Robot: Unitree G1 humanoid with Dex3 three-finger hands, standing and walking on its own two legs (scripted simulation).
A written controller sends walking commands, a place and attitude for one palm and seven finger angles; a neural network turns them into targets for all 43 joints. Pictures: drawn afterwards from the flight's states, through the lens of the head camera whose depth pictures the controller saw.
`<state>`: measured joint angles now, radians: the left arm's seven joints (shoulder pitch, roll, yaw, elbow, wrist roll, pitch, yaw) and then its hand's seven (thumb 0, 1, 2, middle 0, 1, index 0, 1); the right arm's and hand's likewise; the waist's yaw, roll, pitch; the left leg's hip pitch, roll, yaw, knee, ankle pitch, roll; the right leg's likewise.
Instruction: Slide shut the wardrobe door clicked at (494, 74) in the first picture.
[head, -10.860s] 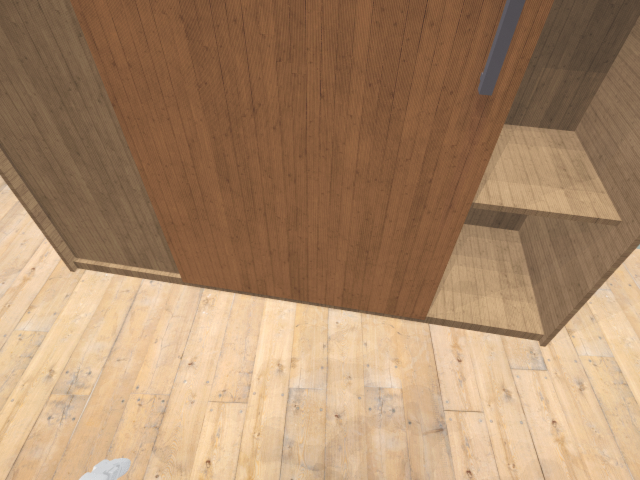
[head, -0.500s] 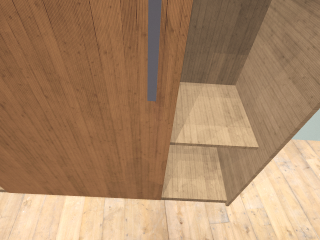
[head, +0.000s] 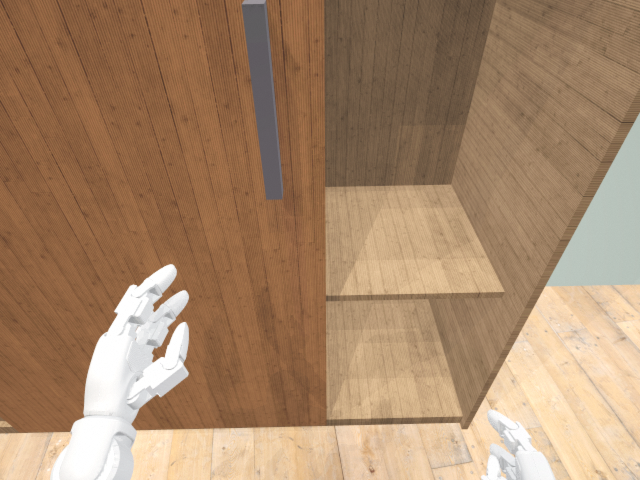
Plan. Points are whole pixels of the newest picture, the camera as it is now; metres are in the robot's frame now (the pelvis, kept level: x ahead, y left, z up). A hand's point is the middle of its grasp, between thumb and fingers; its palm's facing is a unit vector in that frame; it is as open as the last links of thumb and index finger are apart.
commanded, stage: raise the hand with hooked fingers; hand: left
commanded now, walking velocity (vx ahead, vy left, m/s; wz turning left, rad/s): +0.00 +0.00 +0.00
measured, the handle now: (267, 107) +0.48 +0.06 +0.29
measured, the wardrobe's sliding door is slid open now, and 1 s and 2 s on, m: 0.41 0.41 0.41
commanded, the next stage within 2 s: move the hooked fingers beside the handle in 1.80 s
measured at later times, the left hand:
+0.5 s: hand (145, 346) +0.25 +0.20 +0.11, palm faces -0.02 -0.99 -0.14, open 10.9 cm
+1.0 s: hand (23, 232) +0.27 +0.27 +0.26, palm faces +0.13 -0.98 -0.17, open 13.6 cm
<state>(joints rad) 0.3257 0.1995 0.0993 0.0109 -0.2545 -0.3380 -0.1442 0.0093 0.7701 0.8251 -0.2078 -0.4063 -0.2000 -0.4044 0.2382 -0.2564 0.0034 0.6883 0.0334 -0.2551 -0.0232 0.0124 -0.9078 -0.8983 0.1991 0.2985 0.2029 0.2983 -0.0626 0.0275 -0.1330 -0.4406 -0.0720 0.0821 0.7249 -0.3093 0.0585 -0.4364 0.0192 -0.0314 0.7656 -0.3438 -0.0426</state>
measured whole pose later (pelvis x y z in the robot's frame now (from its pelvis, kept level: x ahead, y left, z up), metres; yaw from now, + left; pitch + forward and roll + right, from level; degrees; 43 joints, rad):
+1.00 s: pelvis +0.05 +0.00 +0.02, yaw +2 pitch -2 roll -1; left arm 0.02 0.49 0.50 -0.17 -0.41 0.14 -0.38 -0.01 -0.41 0.34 -0.30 -1.14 -0.30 -1.14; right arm 0.17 -0.25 0.08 0.65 0.08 -0.30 -0.11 0.01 -0.90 -0.90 0.20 0.30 0.20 0.30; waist 0.06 0.06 -0.06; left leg -0.21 -0.06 0.00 0.53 -0.28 0.07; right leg -0.16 0.05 -0.08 0.48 -0.29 -0.05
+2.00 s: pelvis +0.04 -0.02 +0.03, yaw +2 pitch -4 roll +0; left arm -0.15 0.56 0.50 -0.19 -0.41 0.38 -0.48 -0.02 -0.50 0.30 -0.31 -1.20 -0.30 -1.20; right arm 0.16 -0.28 0.11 0.66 0.10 -0.16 -0.08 0.02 -0.90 -0.90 0.20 0.30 0.20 0.30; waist 0.05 0.08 -0.06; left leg -0.18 -0.05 -0.02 0.50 -0.25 0.05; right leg -0.13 0.06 -0.09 0.45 -0.26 -0.07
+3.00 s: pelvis +0.04 -0.03 +0.03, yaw +2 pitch -3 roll +0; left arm -0.39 0.43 0.29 0.07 -0.30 0.53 -0.26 -0.01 -0.50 0.30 -0.30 -1.20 -0.29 -1.20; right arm 0.13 -0.29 0.09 0.64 0.12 -0.06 -0.05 0.01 -0.90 -0.90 0.20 0.30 0.20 0.30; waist 0.02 0.11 -0.05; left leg -0.19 -0.06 -0.01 0.46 -0.23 0.04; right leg -0.15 0.06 -0.08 0.45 -0.26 -0.08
